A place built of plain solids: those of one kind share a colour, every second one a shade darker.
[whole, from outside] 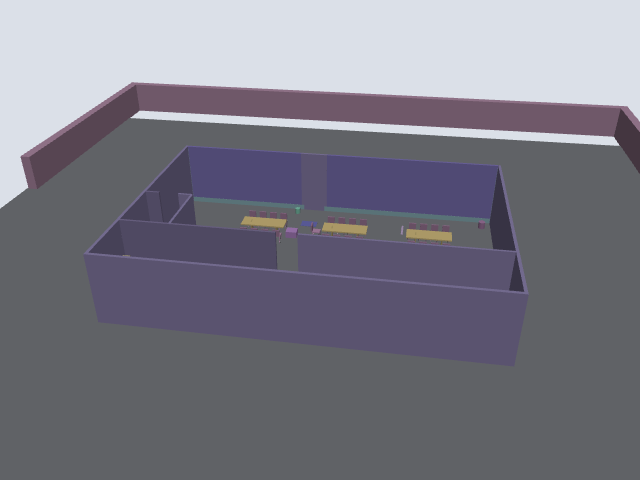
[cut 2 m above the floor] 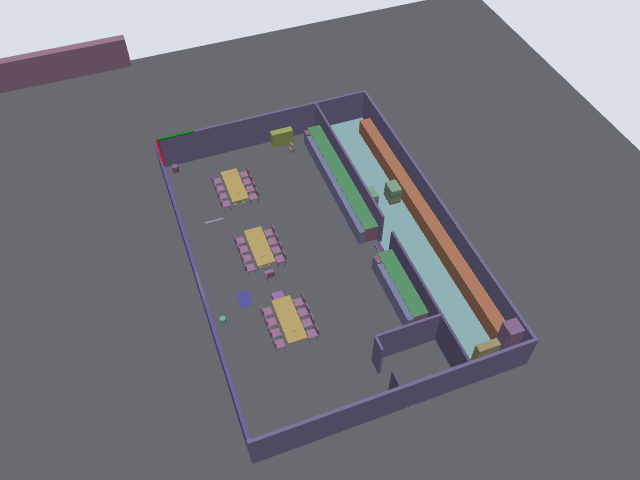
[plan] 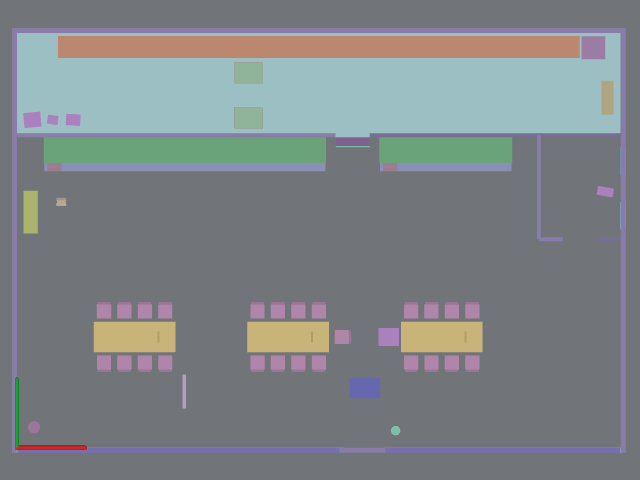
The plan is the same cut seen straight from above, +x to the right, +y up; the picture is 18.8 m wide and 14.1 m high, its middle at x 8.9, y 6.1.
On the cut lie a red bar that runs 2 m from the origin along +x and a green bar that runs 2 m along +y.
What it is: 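A works or school canteen of the 2010s to 2020s; 17.7 x 12.2 m, ceiling 3.6 m, a street door 0.95 x 2.1 m in the glazed front; tables 0.75 m, chairs 0.45 m, bar tops 1.06 m, a counter 1.0 m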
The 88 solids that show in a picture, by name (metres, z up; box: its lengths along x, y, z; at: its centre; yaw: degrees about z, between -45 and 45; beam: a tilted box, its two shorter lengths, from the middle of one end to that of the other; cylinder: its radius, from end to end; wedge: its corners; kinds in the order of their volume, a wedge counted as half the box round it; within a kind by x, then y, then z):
{
 "street_hedge_1": {"box": [0.6, 16.6, 2.25], "at": [-10.73, -8.3, 1.07]},
 "street_hedge_2": {"box": [39.8, 0.6, 2.25], "at": [8.87, -16.3, 1.07]},
 "street_hedge_3": {"box": [0.6, 16.6, 2.25], "at": [28.46, -8.3, 1.07]},
 "wall_1": {"box": [0.15, 12.48, 3.61], "at": [-0.07, 6.09, 1.75]},
 "wall_2": {"box": [9.36, 0.12, 3.61], "at": [4.68, 9.18, 1.75]},
 "wall_3": {"box": [18.03, 0.15, 3.61], "at": [8.87, 12.26, 1.75]},
 "wall_4": {"box": [1.5, 0.15, 3.61], "at": [10.22, -0.07, 1.75]},
 "wall_5": {"box": [7.37, 0.12, 3.61], "at": [14.04, 9.18, 1.75]},
 "wall_6": {"box": [0.12, 3.06, 3.61], "at": [15.33, 7.65, 1.75]},
 "wall_7": {"box": [0.7, 0.12, 3.61], "at": [15.68, 6.12, 1.75]},
 "wall_8": {"box": [0.7, 0.12, 3.61], "at": [17.38, 6.12, 1.75]},
 "wall_9": {"box": [0.15, 6.42, 3.61], "at": [17.8, 3.06, 1.75]},
 "wall_10": {"box": [0.15, 3.3, 3.61], "at": [17.8, 7.62, 1.75]},
 "wall_11": {"box": [0.15, 3.36, 3.61], "at": [17.8, 10.65, 1.75]},
 "back_worktop_1": {"box": [15.33, 0.65, 0.95], "at": [8.87, 11.77, 0.55]},
 "zone_back_1": {"box": [17.73, 3.06, 0.17], "at": [8.87, 10.65, 0.04]},
 "window_wall_1": {"box": [9.62, 0.15, 3.61], "at": [4.81, -0.07, 1.75]},
 "window_wall_2": {"box": [6.91, 0.15, 3.61], "at": [14.28, -0.07, 1.75]},
 "counter_1": {"box": [8.26, 0.7, 1.05], "at": [4.93, 8.77, 0.47]},
 "counter_2": {"box": [3.87, 0.7, 1.05], "at": [12.6, 8.77, 0.47]},
 "tray_rail_1": {"box": [8.26, 0.3, 0.94], "at": [4.93, 8.27, 0.42]},
 "tray_rail_2": {"box": [3.87, 0.3, 0.94], "at": [12.6, 8.27, 0.42]},
 "back_fridge_1": {"box": [0.7, 0.68, 1.9], "at": [16.93, 11.75, 1.02]},
 "shelf_1": {"box": [0.35, 1.0, 1.95], "at": [17.34, 10.28, 1.04]},
 "crate_1": {"box": [0.82, 0.6, 0.27], "at": [6.8, 9.68, 0.94]},
 "crate_2": {"box": [0.82, 0.6, 0.27], "at": [6.8, 11.0, 0.4]},
 "crate_3": {"box": [0.82, 0.6, 0.27], "at": [6.8, 11.0, 0.67]},
 "crate_4": {"box": [0.82, 0.6, 0.27], "at": [6.8, 11.0, 0.94]},
 "recycling_station_1": {"box": [0.42, 1.26, 1.0], "at": [0.4, 6.92, 0.45]},
 "meeting_table_1": {"box": [2.4, 0.9, 0.07], "at": [3.46, 3.25, 0.71]},
 "meeting_table_2": {"box": [2.4, 0.9, 0.07], "at": [7.96, 3.25, 0.71]},
 "meeting_table_3": {"box": [2.4, 0.9, 0.07], "at": [12.47, 3.25, 0.71]},
 "counter_top_1": {"box": [8.3, 0.78, 0.04], "at": [4.93, 8.75, 1.02]},
 "counter_top_2": {"box": [3.91, 0.78, 0.04], "at": [12.6, 8.75, 1.02]},
 "box_cardboard_1": {"box": [0.51, 0.44, 0.38], "at": [0.45, 9.63, 0.26], "yaw": 5.5},
 "box_cardboard_2": {"box": [0.31, 0.27, 0.44], "at": [1.05, 9.63, 0.29], "yaw": -7.8},
 "box_cardboard_3": {"box": [0.42, 0.34, 0.36], "at": [1.65, 9.63, 0.25], "yaw": -3.6},
 "box_cardboard_4": {"box": [0.6, 0.53, 0.41], "at": [10.92, 3.25, 0.16]},
 "box_cardboard_5": {"box": [0.48, 0.27, 0.44], "at": [17.28, 7.52, 0.17], "yaw": -9.2},
 "side_chair_1": {"box": [0.38, 0.08, 0.38], "at": [2.56, 2.26, 0.65]},
 "side_chair_2": {"box": [0.42, 0.42, 0.04], "at": [2.56, 2.5, 0.43]},
 "side_chair_3": {"box": [0.42, 0.42, 0.04], "at": [2.56, 4.0, 0.43]},
 "side_chair_4": {"box": [0.38, 0.08, 0.38], "at": [3.15, 2.26, 0.65]},
 "side_chair_5": {"box": [0.42, 0.42, 0.04], "at": [3.15, 2.5, 0.43]},
 "side_chair_6": {"box": [0.42, 0.42, 0.04], "at": [3.15, 4.0, 0.43]},
 "side_chair_7": {"box": [0.38, 0.08, 0.38], "at": [3.75, 2.26, 0.65]},
 "side_chair_8": {"box": [0.42, 0.42, 0.04], "at": [3.75, 2.5, 0.43]},
 "side_chair_9": {"box": [0.42, 0.42, 0.04], "at": [3.75, 4.0, 0.43]},
 "side_chair_10": {"box": [0.38, 0.08, 0.38], "at": [4.36, 2.26, 0.65]},
 "side_chair_11": {"box": [0.42, 0.42, 0.04], "at": [4.36, 2.5, 0.43]},
 "side_chair_12": {"box": [0.42, 0.42, 0.04], "at": [4.36, 4.0, 0.43]},
 "side_chair_13": {"box": [0.38, 0.08, 0.38], "at": [7.07, 2.26, 0.65]},
 "side_chair_14": {"box": [0.42, 0.42, 0.04], "at": [7.07, 2.5, 0.43]},
 "side_chair_15": {"box": [0.42, 0.42, 0.04], "at": [7.07, 4.0, 0.43]},
 "side_chair_16": {"box": [0.38, 0.08, 0.38], "at": [7.67, 2.26, 0.65]},
 "side_chair_17": {"box": [0.42, 0.42, 0.04], "at": [7.67, 2.5, 0.43]},
 "side_chair_18": {"box": [0.42, 0.42, 0.04], "at": [7.67, 4.0, 0.43]},
 "side_chair_19": {"box": [0.38, 0.08, 0.38], "at": [8.27, 2.26, 0.65]},
 "side_chair_20": {"box": [0.42, 0.42, 0.04], "at": [8.27, 2.5, 0.43]},
 "side_chair_21": {"box": [0.42, 0.42, 0.04], "at": [8.27, 4.0, 0.43]},
 "side_chair_22": {"box": [0.38, 0.08, 0.38], "at": [8.87, 2.26, 0.65]},
 "side_chair_23": {"box": [0.42, 0.42, 0.04], "at": [8.87, 2.5, 0.43]},
 "side_chair_24": {"box": [0.42, 0.42, 0.04], "at": [8.87, 4.0, 0.43]},
 "side_chair_25": {"box": [0.42, 0.42, 0.04], "at": [9.54, 3.25, 0.43]},
 "side_chair_26": {"box": [0.08, 0.38, 0.38], "at": [9.78, 3.25, 0.65]},
 "side_chair_27": {"box": [0.38, 0.08, 0.38], "at": [11.57, 2.26, 0.65]},
 "side_chair_28": {"box": [0.42, 0.42, 0.04], "at": [11.57, 2.5, 0.43]},
 "side_chair_29": {"box": [0.42, 0.42, 0.04], "at": [11.57, 4.0, 0.43]},
 "side_chair_30": {"box": [0.38, 0.08, 0.38], "at": [12.18, 2.26, 0.65]},
 "side_chair_31": {"box": [0.42, 0.42, 0.04], "at": [12.18, 2.5, 0.43]},
 "side_chair_32": {"box": [0.42, 0.42, 0.04], "at": [12.18, 4.0, 0.43]},
 "side_chair_33": {"box": [0.38, 0.08, 0.38], "at": [12.78, 2.26, 0.65]},
 "side_chair_34": {"box": [0.42, 0.42, 0.04], "at": [12.78, 2.5, 0.43]},
 "side_chair_35": {"box": [0.42, 0.42, 0.04], "at": [12.78, 4.0, 0.43]},
 "side_chair_36": {"box": [0.38, 0.08, 0.38], "at": [13.38, 2.26, 0.65]},
 "side_chair_37": {"box": [0.42, 0.42, 0.04], "at": [13.38, 2.5, 0.43]},
 "side_chair_38": {"box": [0.42, 0.42, 0.04], "at": [13.38, 4.0, 0.43]},
 "stallriser_1": {"box": [9.62, 0.05, 0.35], "at": [4.81, -0.02, 0.12]},
 "stallriser_2": {"box": [6.91, 0.05, 0.35], "at": [14.28, -0.02, 0.12]},
 "trolley_1": {"box": [0.84, 0.62, 0.19], "at": [6.8, 9.68, 0.17]},
 "trolley_2": {"box": [0.84, 0.62, 0.19], "at": [6.8, 11.0, 0.17]},
 "back_step_1": {"box": [1.0, 0.3, 0.17], "at": [9.86, 8.97, 0.04]},
 "plant_pot_1": {"cylinder": 0.18, "from": [0.5, 0.6, 0.0], "to": [0.5, 0.6, 0.38]},
 "door_mat_1": {"box": [0.9, 0.6, 0.07], "at": [10.22, 1.75, -0.02]},
 "tray_stack_1": {"box": [0.42, 0.3, 0.1], "at": [1.1, 8.27, 0.94]},
 "tray_stack_2": {"box": [0.42, 0.3, 0.1], "at": [10.96, 8.27, 0.94]},
 "bin_waste_1": {"cylinder": 0.14, "from": [11.12, 0.5, 0.0], "to": [11.12, 0.5, 0.31]},
 "cable_protector_1": {"box": [0.1, 1.0, 0.07], "at": [4.91, 1.65, -0.01]}
}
